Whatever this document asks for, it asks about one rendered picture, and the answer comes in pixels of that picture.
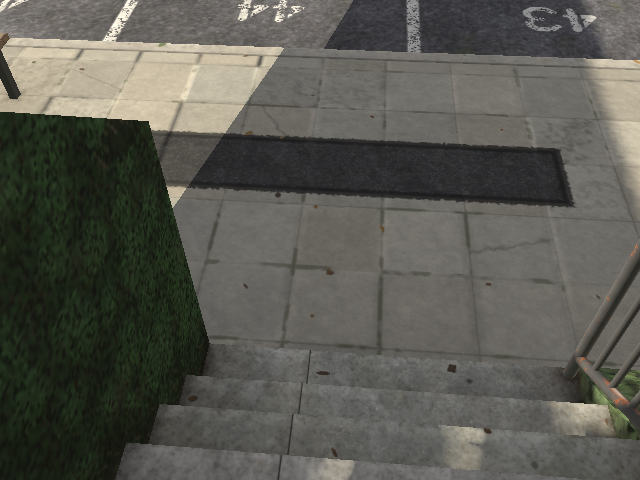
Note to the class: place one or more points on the stairs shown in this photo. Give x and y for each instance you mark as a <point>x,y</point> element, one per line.
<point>260,413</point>

